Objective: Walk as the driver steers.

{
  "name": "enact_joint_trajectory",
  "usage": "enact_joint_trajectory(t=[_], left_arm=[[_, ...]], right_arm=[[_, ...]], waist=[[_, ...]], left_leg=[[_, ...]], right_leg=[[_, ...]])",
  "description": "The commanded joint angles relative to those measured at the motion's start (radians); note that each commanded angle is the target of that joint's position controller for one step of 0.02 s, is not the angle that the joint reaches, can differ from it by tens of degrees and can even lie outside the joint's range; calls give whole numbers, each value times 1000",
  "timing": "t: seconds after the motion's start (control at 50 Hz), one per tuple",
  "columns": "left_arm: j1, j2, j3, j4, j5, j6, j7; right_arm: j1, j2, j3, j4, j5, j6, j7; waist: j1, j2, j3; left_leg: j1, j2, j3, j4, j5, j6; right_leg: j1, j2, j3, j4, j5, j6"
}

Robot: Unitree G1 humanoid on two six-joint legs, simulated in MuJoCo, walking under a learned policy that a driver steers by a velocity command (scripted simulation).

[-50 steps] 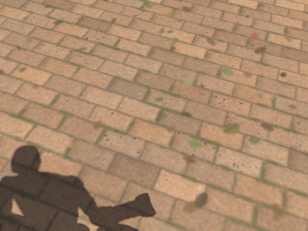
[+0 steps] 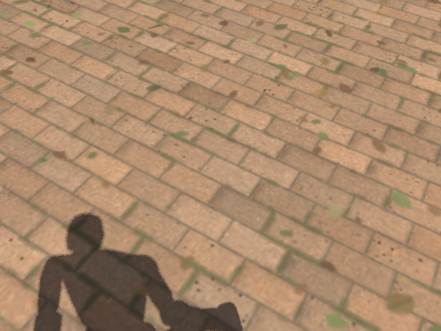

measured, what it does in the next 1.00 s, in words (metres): walks ahead, turning right: right foot, then left foot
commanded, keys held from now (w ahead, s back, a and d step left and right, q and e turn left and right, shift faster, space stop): w+e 1.00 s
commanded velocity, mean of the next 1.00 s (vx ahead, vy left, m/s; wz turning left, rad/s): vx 0.49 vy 0.00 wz -0.47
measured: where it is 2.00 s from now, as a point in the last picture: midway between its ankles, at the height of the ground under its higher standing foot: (350, 213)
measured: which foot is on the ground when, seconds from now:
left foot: down 0.00-0.40, up 0.42-0.88, down 0.90-1.00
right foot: up 0.00-0.36, down 0.38-0.92, up 0.94-1.00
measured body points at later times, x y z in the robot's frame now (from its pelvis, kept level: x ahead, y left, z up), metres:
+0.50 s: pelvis +0.28 -0.04 -0.01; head +0.31 -0.05 +0.43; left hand +0.45 +0.19 -0.14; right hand +0.26 -0.30 -0.15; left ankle +0.17 +0.09 -0.63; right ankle +0.33 -0.09 -0.74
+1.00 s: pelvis +0.57 -0.07 -0.01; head +0.60 -0.08 +0.44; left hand +0.72 +0.17 -0.14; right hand +0.60 -0.38 -0.10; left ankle +0.68 -0.02 -0.74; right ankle +0.39 -0.10 -0.66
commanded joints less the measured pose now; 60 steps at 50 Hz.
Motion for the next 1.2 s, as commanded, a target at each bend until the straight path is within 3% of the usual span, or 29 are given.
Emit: enact_joint_trajectory(t=[0.02,0.06,0.12,0.18,0.26,0.32,0.36,0.38,0.4,0.42,0.44,0.46,0.48,0.5,0.54,0.6,0.7,0.8,0.84,0.88,0.9,0.92,0.94,0.96,0.98,1.0,1.04,1.1,1.2], left_arm=[[43,54,14,-35,12,11,-17],[-15,51,17,-52,8,21,-25],[-139,46,16,-91,4,24,-27],[-247,24,1,-126,3,17,-34],[-369,17,-13,-175,6,15,-40],[-319,43,-3,-171,10,15,-32],[-155,82,16,-125,14,12,-24],[-14,118,36,-83,24,5,-18],[105,212,66,-66,32,7,-2],[40,285,85,-90,11,20,0],[24,253,83,-84,-18,29,1],[-33,210,72,-87,-19,29,8],[-69,160,60,-84,-15,26,9],[-98,139,53,-85,-18,19,14],[-107,128,45,-87,-23,1,14],[-67,171,54,-79,-24,-12,12],[32,176,58,-69,-24,-4,11],[92,191,61,-71,-7,2,23],[54,209,65,-88,-3,1,31],[-8,230,69,-108,-3,-6,26],[-17,208,62,-113,-13,-16,16],[21,114,38,-151,-40,-24,11],[92,112,34,-180,-37,-18,11],[84,168,40,-139,-8,1,20],[15,165,40,-136,1,6,10],[-14,142,37,-143,0,11,1],[-28,127,35,-149,17,33,-18],[-88,109,28,-184,13,51,-35],[-256,82,11,-250,10,50,-53]], right_arm=[[78,-86,-18,0,6,-31,-6],[116,-101,-22,28,9,-44,-8],[159,-87,-15,54,6,-49,-9],[170,-83,-8,69,9,-55,-13],[243,-102,-7,112,8,-53,-31],[241,-138,-13,126,2,-40,-47],[230,-168,-22,123,-7,-21,-52],[218,-176,-23,112,-3,-15,-49],[225,-142,-15,75,-2,-19,-42],[245,-75,-8,13,18,-27,-19],[133,-142,-18,-4,0,-38,-15],[79,-131,-13,-29,11,-52,-9],[83,-127,-13,-23,11,-57,-11],[78,-119,-13,-26,-5,-42,-12],[111,-98,-8,-25,-28,-1,-6],[41,-86,-5,-62,-29,24,1],[-162,-93,1,-135,-17,25,7],[-285,-108,10,-191,-6,9,13],[-238,-132,5,-190,-2,0,11],[-49,-176,-14,-136,0,-14,-3],[91,-217,-29,-107,-11,-29,-17],[230,-304,-49,-113,-37,-30,-35],[179,-339,-61,-113,-29,-11,-33],[102,-244,-46,-131,-22,-1,-27],[54,-162,-27,-138,-13,-1,-23],[29,-130,-18,-132,-14,-2,-21],[52,-122,-14,-104,-9,-17,-22],[95,-134,-22,-76,7,-43,-11],[135,-134,-27,-43,4,-42,-7]], waist=[[-12,114,7],[-10,103,34],[-28,94,68],[-43,89,76],[-74,75,90],[-37,106,28],[33,129,-70],[99,105,-143],[134,-9,-245],[51,-232,-317],[77,-34,-250],[50,6,-132],[2,83,-45],[-31,95,-13],[-66,61,-27],[-60,29,-10],[21,-20,8],[64,-38,8],[25,-52,2],[-67,-39,-69],[-138,27,-156],[-167,170,-322],[-87,371,-366],[-60,181,-213],[-65,66,-102],[-49,63,-43],[-34,134,-13],[-28,135,-19],[-49,121,21]], left_leg=[[117,257,-253,-296,103,108],[122,256,-186,-325,173,107],[141,241,-96,-340,257,90],[143,221,-7,-334,368,68],[266,257,46,-305,530,49],[388,279,89,-129,939,27],[392,289,111,149,1069,24],[284,272,127,374,919,14],[60,221,141,704,482,-6],[-367,-27,31,1052,-342,-58],[-489,43,-137,1062,-255,-42],[-502,92,-139,987,-158,-39],[-445,126,-130,885,-118,-44],[-386,147,-134,817,-116,-60],[-305,153,-122,738,-117,-90],[-332,155,-90,608,-40,-125],[-402,133,-84,357,157,-141],[-388,84,-90,203,155,-120],[-273,67,-108,124,107,-97],[9,21,-90,53,45,-61],[223,92,-149,6,34,-27],[481,369,-454,-38,-205,33],[536,513,-875,-172,-245,127],[406,486,-791,-163,-335,130],[281,429,-622,-176,-286,111],[192,376,-483,-206,-161,82],[125,312,-313,-233,25,56],[139,318,-203,-261,199,72],[167,287,-30,-288,293,66]], right_leg=[[-183,-55,30,18,65,11],[-246,-54,40,-5,115,22],[-332,-41,46,-100,225,33],[-289,-24,-9,-279,346,31],[-258,-2,-88,-448,361,-6],[-164,72,-144,-487,225,-64],[13,133,-153,-518,128,-114],[218,134,-110,-593,139,-152],[453,-82,165,-601,72,-223],[692,-325,758,-744,126,-409],[656,-288,688,-791,120,-380],[524,-268,554,-814,167,-340],[381,-223,465,-840,282,-291],[287,-172,392,-849,364,-260],[205,-116,311,-865,453,-242],[159,-70,269,-889,459,-228],[240,-40,288,-872,442,-167],[355,-68,349,-792,543,-154],[341,-82,379,-749,568,-125],[270,-43,371,-590,693,-83],[187,26,315,-382,624,-57],[6,111,207,-80,266,-24],[-217,198,125,93,-242,-16],[-285,98,133,179,-167,-19],[-275,63,118,158,-80,-13],[-250,32,107,108,-34,-6],[-217,3,87,74,-3,11],[-265,-9,74,59,60,24],[-335,-25,26,-132,230,44]])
